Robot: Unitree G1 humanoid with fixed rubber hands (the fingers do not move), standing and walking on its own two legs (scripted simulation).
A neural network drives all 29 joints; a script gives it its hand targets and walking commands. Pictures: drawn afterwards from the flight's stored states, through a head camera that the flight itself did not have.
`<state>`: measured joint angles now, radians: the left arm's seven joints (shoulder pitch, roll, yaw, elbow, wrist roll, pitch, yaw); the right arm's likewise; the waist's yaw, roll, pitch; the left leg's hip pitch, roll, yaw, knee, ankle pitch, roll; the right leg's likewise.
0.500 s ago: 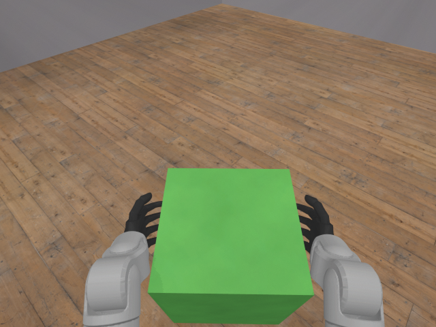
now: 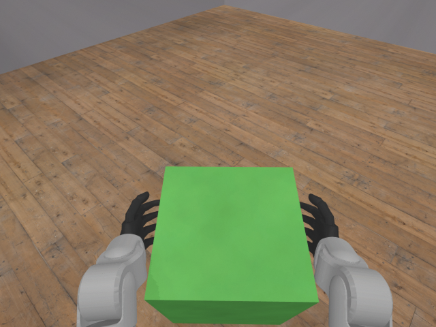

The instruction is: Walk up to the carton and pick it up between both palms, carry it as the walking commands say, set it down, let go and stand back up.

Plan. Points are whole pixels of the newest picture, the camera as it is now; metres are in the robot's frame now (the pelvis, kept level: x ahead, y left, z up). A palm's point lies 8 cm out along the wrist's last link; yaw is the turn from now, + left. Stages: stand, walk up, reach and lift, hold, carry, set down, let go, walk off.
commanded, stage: carry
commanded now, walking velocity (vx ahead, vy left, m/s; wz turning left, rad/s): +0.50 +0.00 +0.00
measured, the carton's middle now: (227, 252) +0.26 +0.00 +0.03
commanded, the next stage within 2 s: none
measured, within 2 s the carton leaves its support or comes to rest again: neither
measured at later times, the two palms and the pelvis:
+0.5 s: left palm (135, 185) +0.38 +0.18 +0.08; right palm (284, 178) +0.39 -0.12 +0.09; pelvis +0.15 +0.02 -0.01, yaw +0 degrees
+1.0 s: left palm (169, 108) +0.66 +0.15 +0.08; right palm (276, 107) +0.67 -0.15 +0.07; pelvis +0.43 -0.01 -0.01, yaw +1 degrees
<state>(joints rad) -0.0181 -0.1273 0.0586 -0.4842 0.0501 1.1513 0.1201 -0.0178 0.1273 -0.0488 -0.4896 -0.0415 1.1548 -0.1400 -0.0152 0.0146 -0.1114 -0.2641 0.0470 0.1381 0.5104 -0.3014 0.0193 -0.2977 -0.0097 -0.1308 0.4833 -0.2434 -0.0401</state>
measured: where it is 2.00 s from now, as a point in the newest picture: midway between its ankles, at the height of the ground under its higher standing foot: (217, 190)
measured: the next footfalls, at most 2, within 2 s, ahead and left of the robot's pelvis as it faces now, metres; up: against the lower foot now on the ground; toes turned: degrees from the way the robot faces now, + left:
left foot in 0.50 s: +0.21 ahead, +0.13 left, +0.00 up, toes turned +9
right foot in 0.90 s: +0.55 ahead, -0.11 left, +0.00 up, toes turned -12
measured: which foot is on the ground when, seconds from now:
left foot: down 0.00-0.32, up 0.34-0.48, down 0.50-0.92, up 0.94-1.00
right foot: down 0.00-0.52, up 0.54-0.88, down 0.90-1.00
